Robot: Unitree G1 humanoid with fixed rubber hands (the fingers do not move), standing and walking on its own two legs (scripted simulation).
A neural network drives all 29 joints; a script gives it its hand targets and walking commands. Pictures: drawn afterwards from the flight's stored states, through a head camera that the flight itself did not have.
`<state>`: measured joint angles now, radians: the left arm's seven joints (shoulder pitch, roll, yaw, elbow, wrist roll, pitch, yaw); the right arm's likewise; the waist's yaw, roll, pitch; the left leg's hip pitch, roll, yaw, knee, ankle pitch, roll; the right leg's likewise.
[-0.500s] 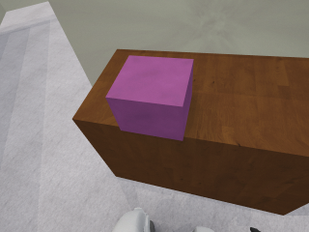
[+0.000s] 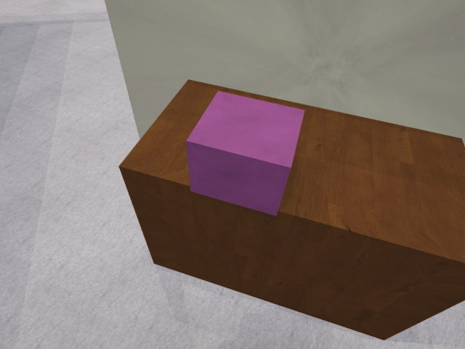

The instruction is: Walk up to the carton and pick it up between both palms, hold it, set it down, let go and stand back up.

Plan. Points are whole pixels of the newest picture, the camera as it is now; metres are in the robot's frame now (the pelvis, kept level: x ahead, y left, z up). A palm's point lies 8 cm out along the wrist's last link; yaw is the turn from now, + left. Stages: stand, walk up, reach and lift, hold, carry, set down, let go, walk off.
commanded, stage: walk up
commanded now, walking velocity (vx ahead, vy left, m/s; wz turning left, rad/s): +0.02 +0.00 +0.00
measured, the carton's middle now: (246, 151) +0.58 -0.01 -0.04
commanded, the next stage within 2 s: none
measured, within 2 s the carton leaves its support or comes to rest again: neither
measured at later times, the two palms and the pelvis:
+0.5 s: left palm (114, 348) +0.15 +0.22 -0.12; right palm out of the picture +0.00 -0.24 -0.17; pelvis +0.09 -0.02 -0.01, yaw +1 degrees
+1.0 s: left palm out of the picture +0.11 +0.32 -0.17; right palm (326, 312) +0.23 -0.18 -0.12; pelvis +0.11 +0.06 -0.01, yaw +0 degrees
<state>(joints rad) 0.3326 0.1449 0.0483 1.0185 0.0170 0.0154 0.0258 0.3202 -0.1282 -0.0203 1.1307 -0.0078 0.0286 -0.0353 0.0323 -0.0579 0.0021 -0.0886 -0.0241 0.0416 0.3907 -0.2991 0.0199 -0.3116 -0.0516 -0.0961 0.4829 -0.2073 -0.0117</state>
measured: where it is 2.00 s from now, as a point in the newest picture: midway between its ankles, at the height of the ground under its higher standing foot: outside the picture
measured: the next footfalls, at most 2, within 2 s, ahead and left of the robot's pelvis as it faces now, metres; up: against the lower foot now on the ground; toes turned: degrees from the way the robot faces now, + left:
right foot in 0.40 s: +0.16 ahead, -0.12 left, +0.00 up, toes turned -9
left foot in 0.94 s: +0.19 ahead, +0.18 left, +0.00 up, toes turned +3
